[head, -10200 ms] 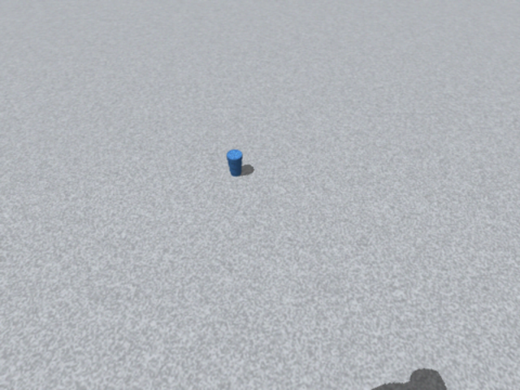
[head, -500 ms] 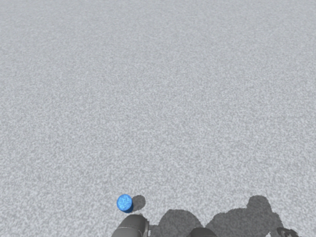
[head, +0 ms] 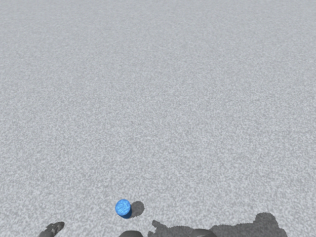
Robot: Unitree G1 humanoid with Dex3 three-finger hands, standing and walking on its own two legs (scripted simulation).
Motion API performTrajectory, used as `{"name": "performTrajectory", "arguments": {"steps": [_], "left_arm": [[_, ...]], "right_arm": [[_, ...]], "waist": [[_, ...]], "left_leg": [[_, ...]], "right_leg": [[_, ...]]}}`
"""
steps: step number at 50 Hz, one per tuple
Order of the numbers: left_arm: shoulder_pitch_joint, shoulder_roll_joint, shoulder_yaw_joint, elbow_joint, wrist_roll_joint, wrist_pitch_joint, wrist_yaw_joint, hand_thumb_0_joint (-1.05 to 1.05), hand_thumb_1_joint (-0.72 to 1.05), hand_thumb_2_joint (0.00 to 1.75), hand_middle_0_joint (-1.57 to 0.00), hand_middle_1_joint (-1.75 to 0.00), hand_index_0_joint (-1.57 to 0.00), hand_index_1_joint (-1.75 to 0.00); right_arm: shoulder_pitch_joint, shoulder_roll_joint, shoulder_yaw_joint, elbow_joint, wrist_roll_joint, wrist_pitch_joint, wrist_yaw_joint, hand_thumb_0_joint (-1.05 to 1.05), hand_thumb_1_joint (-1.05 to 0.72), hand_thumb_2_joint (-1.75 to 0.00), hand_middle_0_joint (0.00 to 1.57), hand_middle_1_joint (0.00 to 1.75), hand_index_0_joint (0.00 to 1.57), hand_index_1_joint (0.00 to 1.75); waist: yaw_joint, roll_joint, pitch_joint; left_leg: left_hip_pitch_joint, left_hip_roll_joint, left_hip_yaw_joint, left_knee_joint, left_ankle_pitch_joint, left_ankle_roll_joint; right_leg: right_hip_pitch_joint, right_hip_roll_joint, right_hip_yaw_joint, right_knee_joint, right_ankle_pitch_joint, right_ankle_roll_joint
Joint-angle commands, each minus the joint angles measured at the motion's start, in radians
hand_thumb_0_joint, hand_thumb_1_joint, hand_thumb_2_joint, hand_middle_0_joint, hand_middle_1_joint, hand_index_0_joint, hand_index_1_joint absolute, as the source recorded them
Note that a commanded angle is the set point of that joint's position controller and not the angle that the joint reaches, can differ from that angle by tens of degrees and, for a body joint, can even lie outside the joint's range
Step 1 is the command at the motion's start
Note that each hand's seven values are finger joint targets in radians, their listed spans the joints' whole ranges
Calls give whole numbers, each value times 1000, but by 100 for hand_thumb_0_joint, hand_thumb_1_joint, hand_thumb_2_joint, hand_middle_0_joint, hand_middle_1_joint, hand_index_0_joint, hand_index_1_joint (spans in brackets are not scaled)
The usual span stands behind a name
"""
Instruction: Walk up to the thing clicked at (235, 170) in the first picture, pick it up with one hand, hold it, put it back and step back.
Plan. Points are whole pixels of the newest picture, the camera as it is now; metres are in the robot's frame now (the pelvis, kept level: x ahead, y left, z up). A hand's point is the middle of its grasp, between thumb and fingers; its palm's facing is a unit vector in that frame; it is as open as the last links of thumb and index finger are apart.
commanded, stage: walk up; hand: left
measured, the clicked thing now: (124, 210) +0.34 +0.22 -0.69
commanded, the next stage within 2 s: stand in 0.52 s
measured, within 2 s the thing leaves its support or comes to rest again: neither
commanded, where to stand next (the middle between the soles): +0.00 +0.03 m, yaw -4 degrees
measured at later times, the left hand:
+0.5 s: hand out of the picture +0.07 +0.29 -0.15, palm faces +0.01 -0.94 -0.34, open 7.3 cm
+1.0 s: hand out of the picture +0.11 +0.25 -0.12, palm faces +0.02 -0.94 -0.35, open 7.3 cm
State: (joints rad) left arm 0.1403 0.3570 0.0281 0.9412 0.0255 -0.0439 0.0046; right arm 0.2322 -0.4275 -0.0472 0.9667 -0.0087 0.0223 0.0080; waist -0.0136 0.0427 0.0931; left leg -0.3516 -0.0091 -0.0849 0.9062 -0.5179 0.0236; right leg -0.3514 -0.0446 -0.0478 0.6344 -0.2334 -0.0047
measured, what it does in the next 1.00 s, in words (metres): steps on the spot: left foot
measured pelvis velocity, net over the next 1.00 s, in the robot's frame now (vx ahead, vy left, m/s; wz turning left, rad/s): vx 0.01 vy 0.00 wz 0.02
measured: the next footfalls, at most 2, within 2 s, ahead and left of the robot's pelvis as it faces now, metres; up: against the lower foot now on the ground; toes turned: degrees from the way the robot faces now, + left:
left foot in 0.14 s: +0.03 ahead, +0.15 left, +0.00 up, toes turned +2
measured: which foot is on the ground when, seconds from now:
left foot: up 0.00-0.12, down 0.14-1.00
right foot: down 0.00-1.00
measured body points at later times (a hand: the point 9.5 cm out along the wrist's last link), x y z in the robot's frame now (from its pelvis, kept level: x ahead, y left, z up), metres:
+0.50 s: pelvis +0.02 +0.03 +0.01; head +0.04 +0.03 +0.46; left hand +0.07 +0.34 -0.12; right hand +0.10 -0.27 -0.12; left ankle +0.00 +0.15 -0.72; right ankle +0.04 -0.11 -0.72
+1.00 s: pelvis +0.01 +0.00 +0.03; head +0.02 -0.01 +0.47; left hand +0.11 +0.30 -0.10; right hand +0.11 -0.30 -0.11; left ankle +0.00 +0.15 -0.72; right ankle +0.04 -0.11 -0.72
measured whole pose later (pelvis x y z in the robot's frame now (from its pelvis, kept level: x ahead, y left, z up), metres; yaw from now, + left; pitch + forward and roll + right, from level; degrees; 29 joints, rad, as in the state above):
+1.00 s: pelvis +0.01 +0.00 +0.03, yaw +1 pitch -3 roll +0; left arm 0.05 0.34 0.01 1.12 0.00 -0.02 -0.01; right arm 0.07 -0.35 -0.01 1.13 -0.01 -0.01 0.01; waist 0.00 0.01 0.07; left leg -0.08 0.05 -0.02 0.33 -0.20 -0.05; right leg -0.16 0.01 -0.02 0.37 -0.16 -0.02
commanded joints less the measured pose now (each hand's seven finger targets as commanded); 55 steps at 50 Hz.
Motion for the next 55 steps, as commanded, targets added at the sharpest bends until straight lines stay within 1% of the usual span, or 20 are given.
{"name": "performTrajectory", "arguments": {"steps": [1, 5, 7, 8, 9, 10, 11, 13, 15, 17, 18, 19, 21, 24, 26, 29, 31, 46, 51, 55], "left_arm": [[-40, 324, 88, -53, 11, -19, 23, 0, 90, 90, -20, -30, -20, -30], [-83, 299, 76, -53, 4, 4, 7, 0, 90, 90, -20, -30, -20, -30], [-75, 253, 56, -50, -9, 19, 1, 0, 90, 90, -20, -30, -20, -30], [-51, 217, 44, -46, -16, 25, -1, 0, 90, 90, -20, -30, -20, -30], [-53, 184, 32, -47, -27, 28, 0, 0, 90, 90, -20, -30, -20, -30], [-76, 258, 57, -18, -21, 29, 5, 0, 90, 90, -20, -30, -20, -30], [-44, 257, 58, 0, -24, 25, 1, 0, 90, 90, -20, -30, -20, -30], [8, 201, 41, 38, -31, 15, -4, 0, 90, 90, -20, -30, -20, -30], [23, 196, 39, 54, -33, 5, 0, 0, 90, 90, -20, -30, -20, -30], [4, 223, 41, 59, -24, -5, 11, 0, 90, 90, -20, -30, -20, -30], [2, 244, 41, 61, -20, -9, 13, 0, 90, 90, -20, -30, -20, -30], [-36, 263, 36, 57, -26, -8, 9, 0, 90, 90, -20, -30, -20, -30], [-79, 237, 24, 51, -34, 7, -1, 0, 90, 90, -20, -30, -20, -30], [-60, 217, 12, 81, -27, 12, -4, 0, 90, 90, -20, -30, -20, -30], [-63, 204, 10, 86, -25, 5, -3, 0, 90, 90, -20, -30, -20, -30], [-47, 212, 11, 102, -29, 0, 2, 0, 90, 90, -20, -30, -20, -30], [-59, 206, 8, 105, -28, 1, 5, 0, 90, 90, -20, -30, -20, -30], [-144, 211, 23, 128, -22, 3, 0, 0, 90, 90, -20, -30, -20, -30], [-156, 222, 28, 131, -20, 9, -3, 0, 90, 90, -20, -30, -20, -30], [-150, 218, 28, 133, -18, 8, -4, 0, 90, 90, -20, -30, -20, -30]], "right_arm": [[84, -161, -43, -21, -6, -6, 13, 0, -90, -90, 20, 30, 20, 30], [123, -143, -39, 31, -6, -24, 15, 0, -90, -90, 20, 30, 20, 30], [125, -165, -48, 44, -21, -34, 6, 0, -90, -90, 20, 30, 20, 30], [92, -206, -55, 29, -33, -38, 1, 0, -90, -90, 20, 30, 20, 30], [4, -259, -56, -9, -30, -45, -3, 0, -90, -90, 20, 30, 20, 30], [-60, -304, -58, -22, -22, -45, -3, 0, -90, -90, 20, 30, 20, 30], [-122, -272, -50, -33, -22, -48, -7, 0, -90, -90, 20, 30, 20, 30], [-146, -196, -23, -28, -20, -63, -10, 0, -90, -90, 20, 30, 20, 30], [-115, -200, -25, -8, -11, -70, -7, 0, -90, -90, 20, 30, 20, 30], [-75, -181, -18, 5, 3, -66, -9, 0, -90, -90, 20, 30, 20, 30], [-56, -163, -14, 3, 9, -68, -13, 0, -90, -90, 20, 30, 20, 30], [-32, -152, -13, 16, 10, -68, -17, 0, -90, -90, 20, 30, 20, 30], [-40, -180, -20, 45, 1, -71, -23, 0, -90, -90, 20, 30, 20, 30], [-118, -194, -23, 38, 0, -75, -20, 0, -90, -90, 20, 30, 20, 30], [-117, -153, -9, 44, 0, -71, -21, 0, -90, -90, 20, 30, 20, 30], [-129, -149, -8, 54, 10, -66, -26, 0, -90, -90, 20, 30, 20, 30], [-148, -148, -9, 58, 13, -61, -27, 0, -90, -90, 20, 30, 20, 30], [-227, -126, 1, 93, 2, -51, -9, 0, -90, -90, 20, 30, 20, 30], [-201, -121, 1, 112, -3, -49, -4, 0, -90, -90, 20, 30, 20, 30], [-189, -113, -1, 113, -4, -50, -2, 0, -90, -90, 20, 30, 20, 30]], "waist": [[6, -231, -53], [-14, -219, -88], [-26, -125, -80], [-14, -1, -64], [0, 128, -24], [-11, 112, 32], [30, 58, 46], [49, 48, -13], [48, 82, -86], [27, 50, -151], [13, 15, -186], [-9, -23, -183], [-12, -10, -136], [9, -8, -110], [10, 5, -121], [9, -18, -160], [5, -32, -172], [13, -55, -112], [13, -62, -82], [12, -74, -110]], "left_leg": [[-56, 43, 13, -6, 32, 5], [106, 0, 136, -290, 119, -10], [180, -6, 104, -401, 164, 0], [156, 95, -79, -517, 20, 28], [26, 269, -377, -685, -279, 99], [-155, 336, -433, -722, -351, 175], [-197, 313, -360, -681, -269, 171], [-12, 187, -137, -546, 119, 93], [77, 173, -79, -442, 375, 69], [96, 152, -34, -367, 544, 43], [102, 119, -3, -347, 537, 26], [113, 85, 19, -399, 396, 18], [148, 124, -42, -512, 273, 31], [192, 199, -90, -526, 392, 72], [163, 160, -60, -512, 570, 29], [242, 128, 6, -481, 693, -2], [268, 126, 12, -485, 682, -4], [247, 132, 12, -629, 389, -25], [207, 121, 15, -640, 287, -25], [234, 125, 15, -625, 324, -22]], "right_leg": [[8, -233, 294, -337, -352, -164], [-52, -173, 183, -248, -355, -138], [-130, -125, 136, -133, -398, -86], [-183, -69, 94, -32, -395, -55], [-199, 19, 41, 90, -338, -15], [-82, 11, 78, 225, -307, -15], [0, -6, 81, 208, -244, -20], [0, 9, 54, 46, -125, -25], [84, 21, 27, -122, -16, -22], [213, -28, 110, -184, 188, -42], [245, -75, 167, -161, 321, -67], [204, -98, 187, -135, 274, -80], [117, -59, 138, -89, 151, -54], [89, -19, 86, -116, 99, -26], [194, -48, 123, -164, 252, -28], [228, -75, 137, -165, 445, -38], [236, -78, 131, -192, 464, -35], [237, -81, 149, -341, 158, -15], [200, -79, 168, -383, -30, -15], [200, -83, 173, -391, -19, -18]]}}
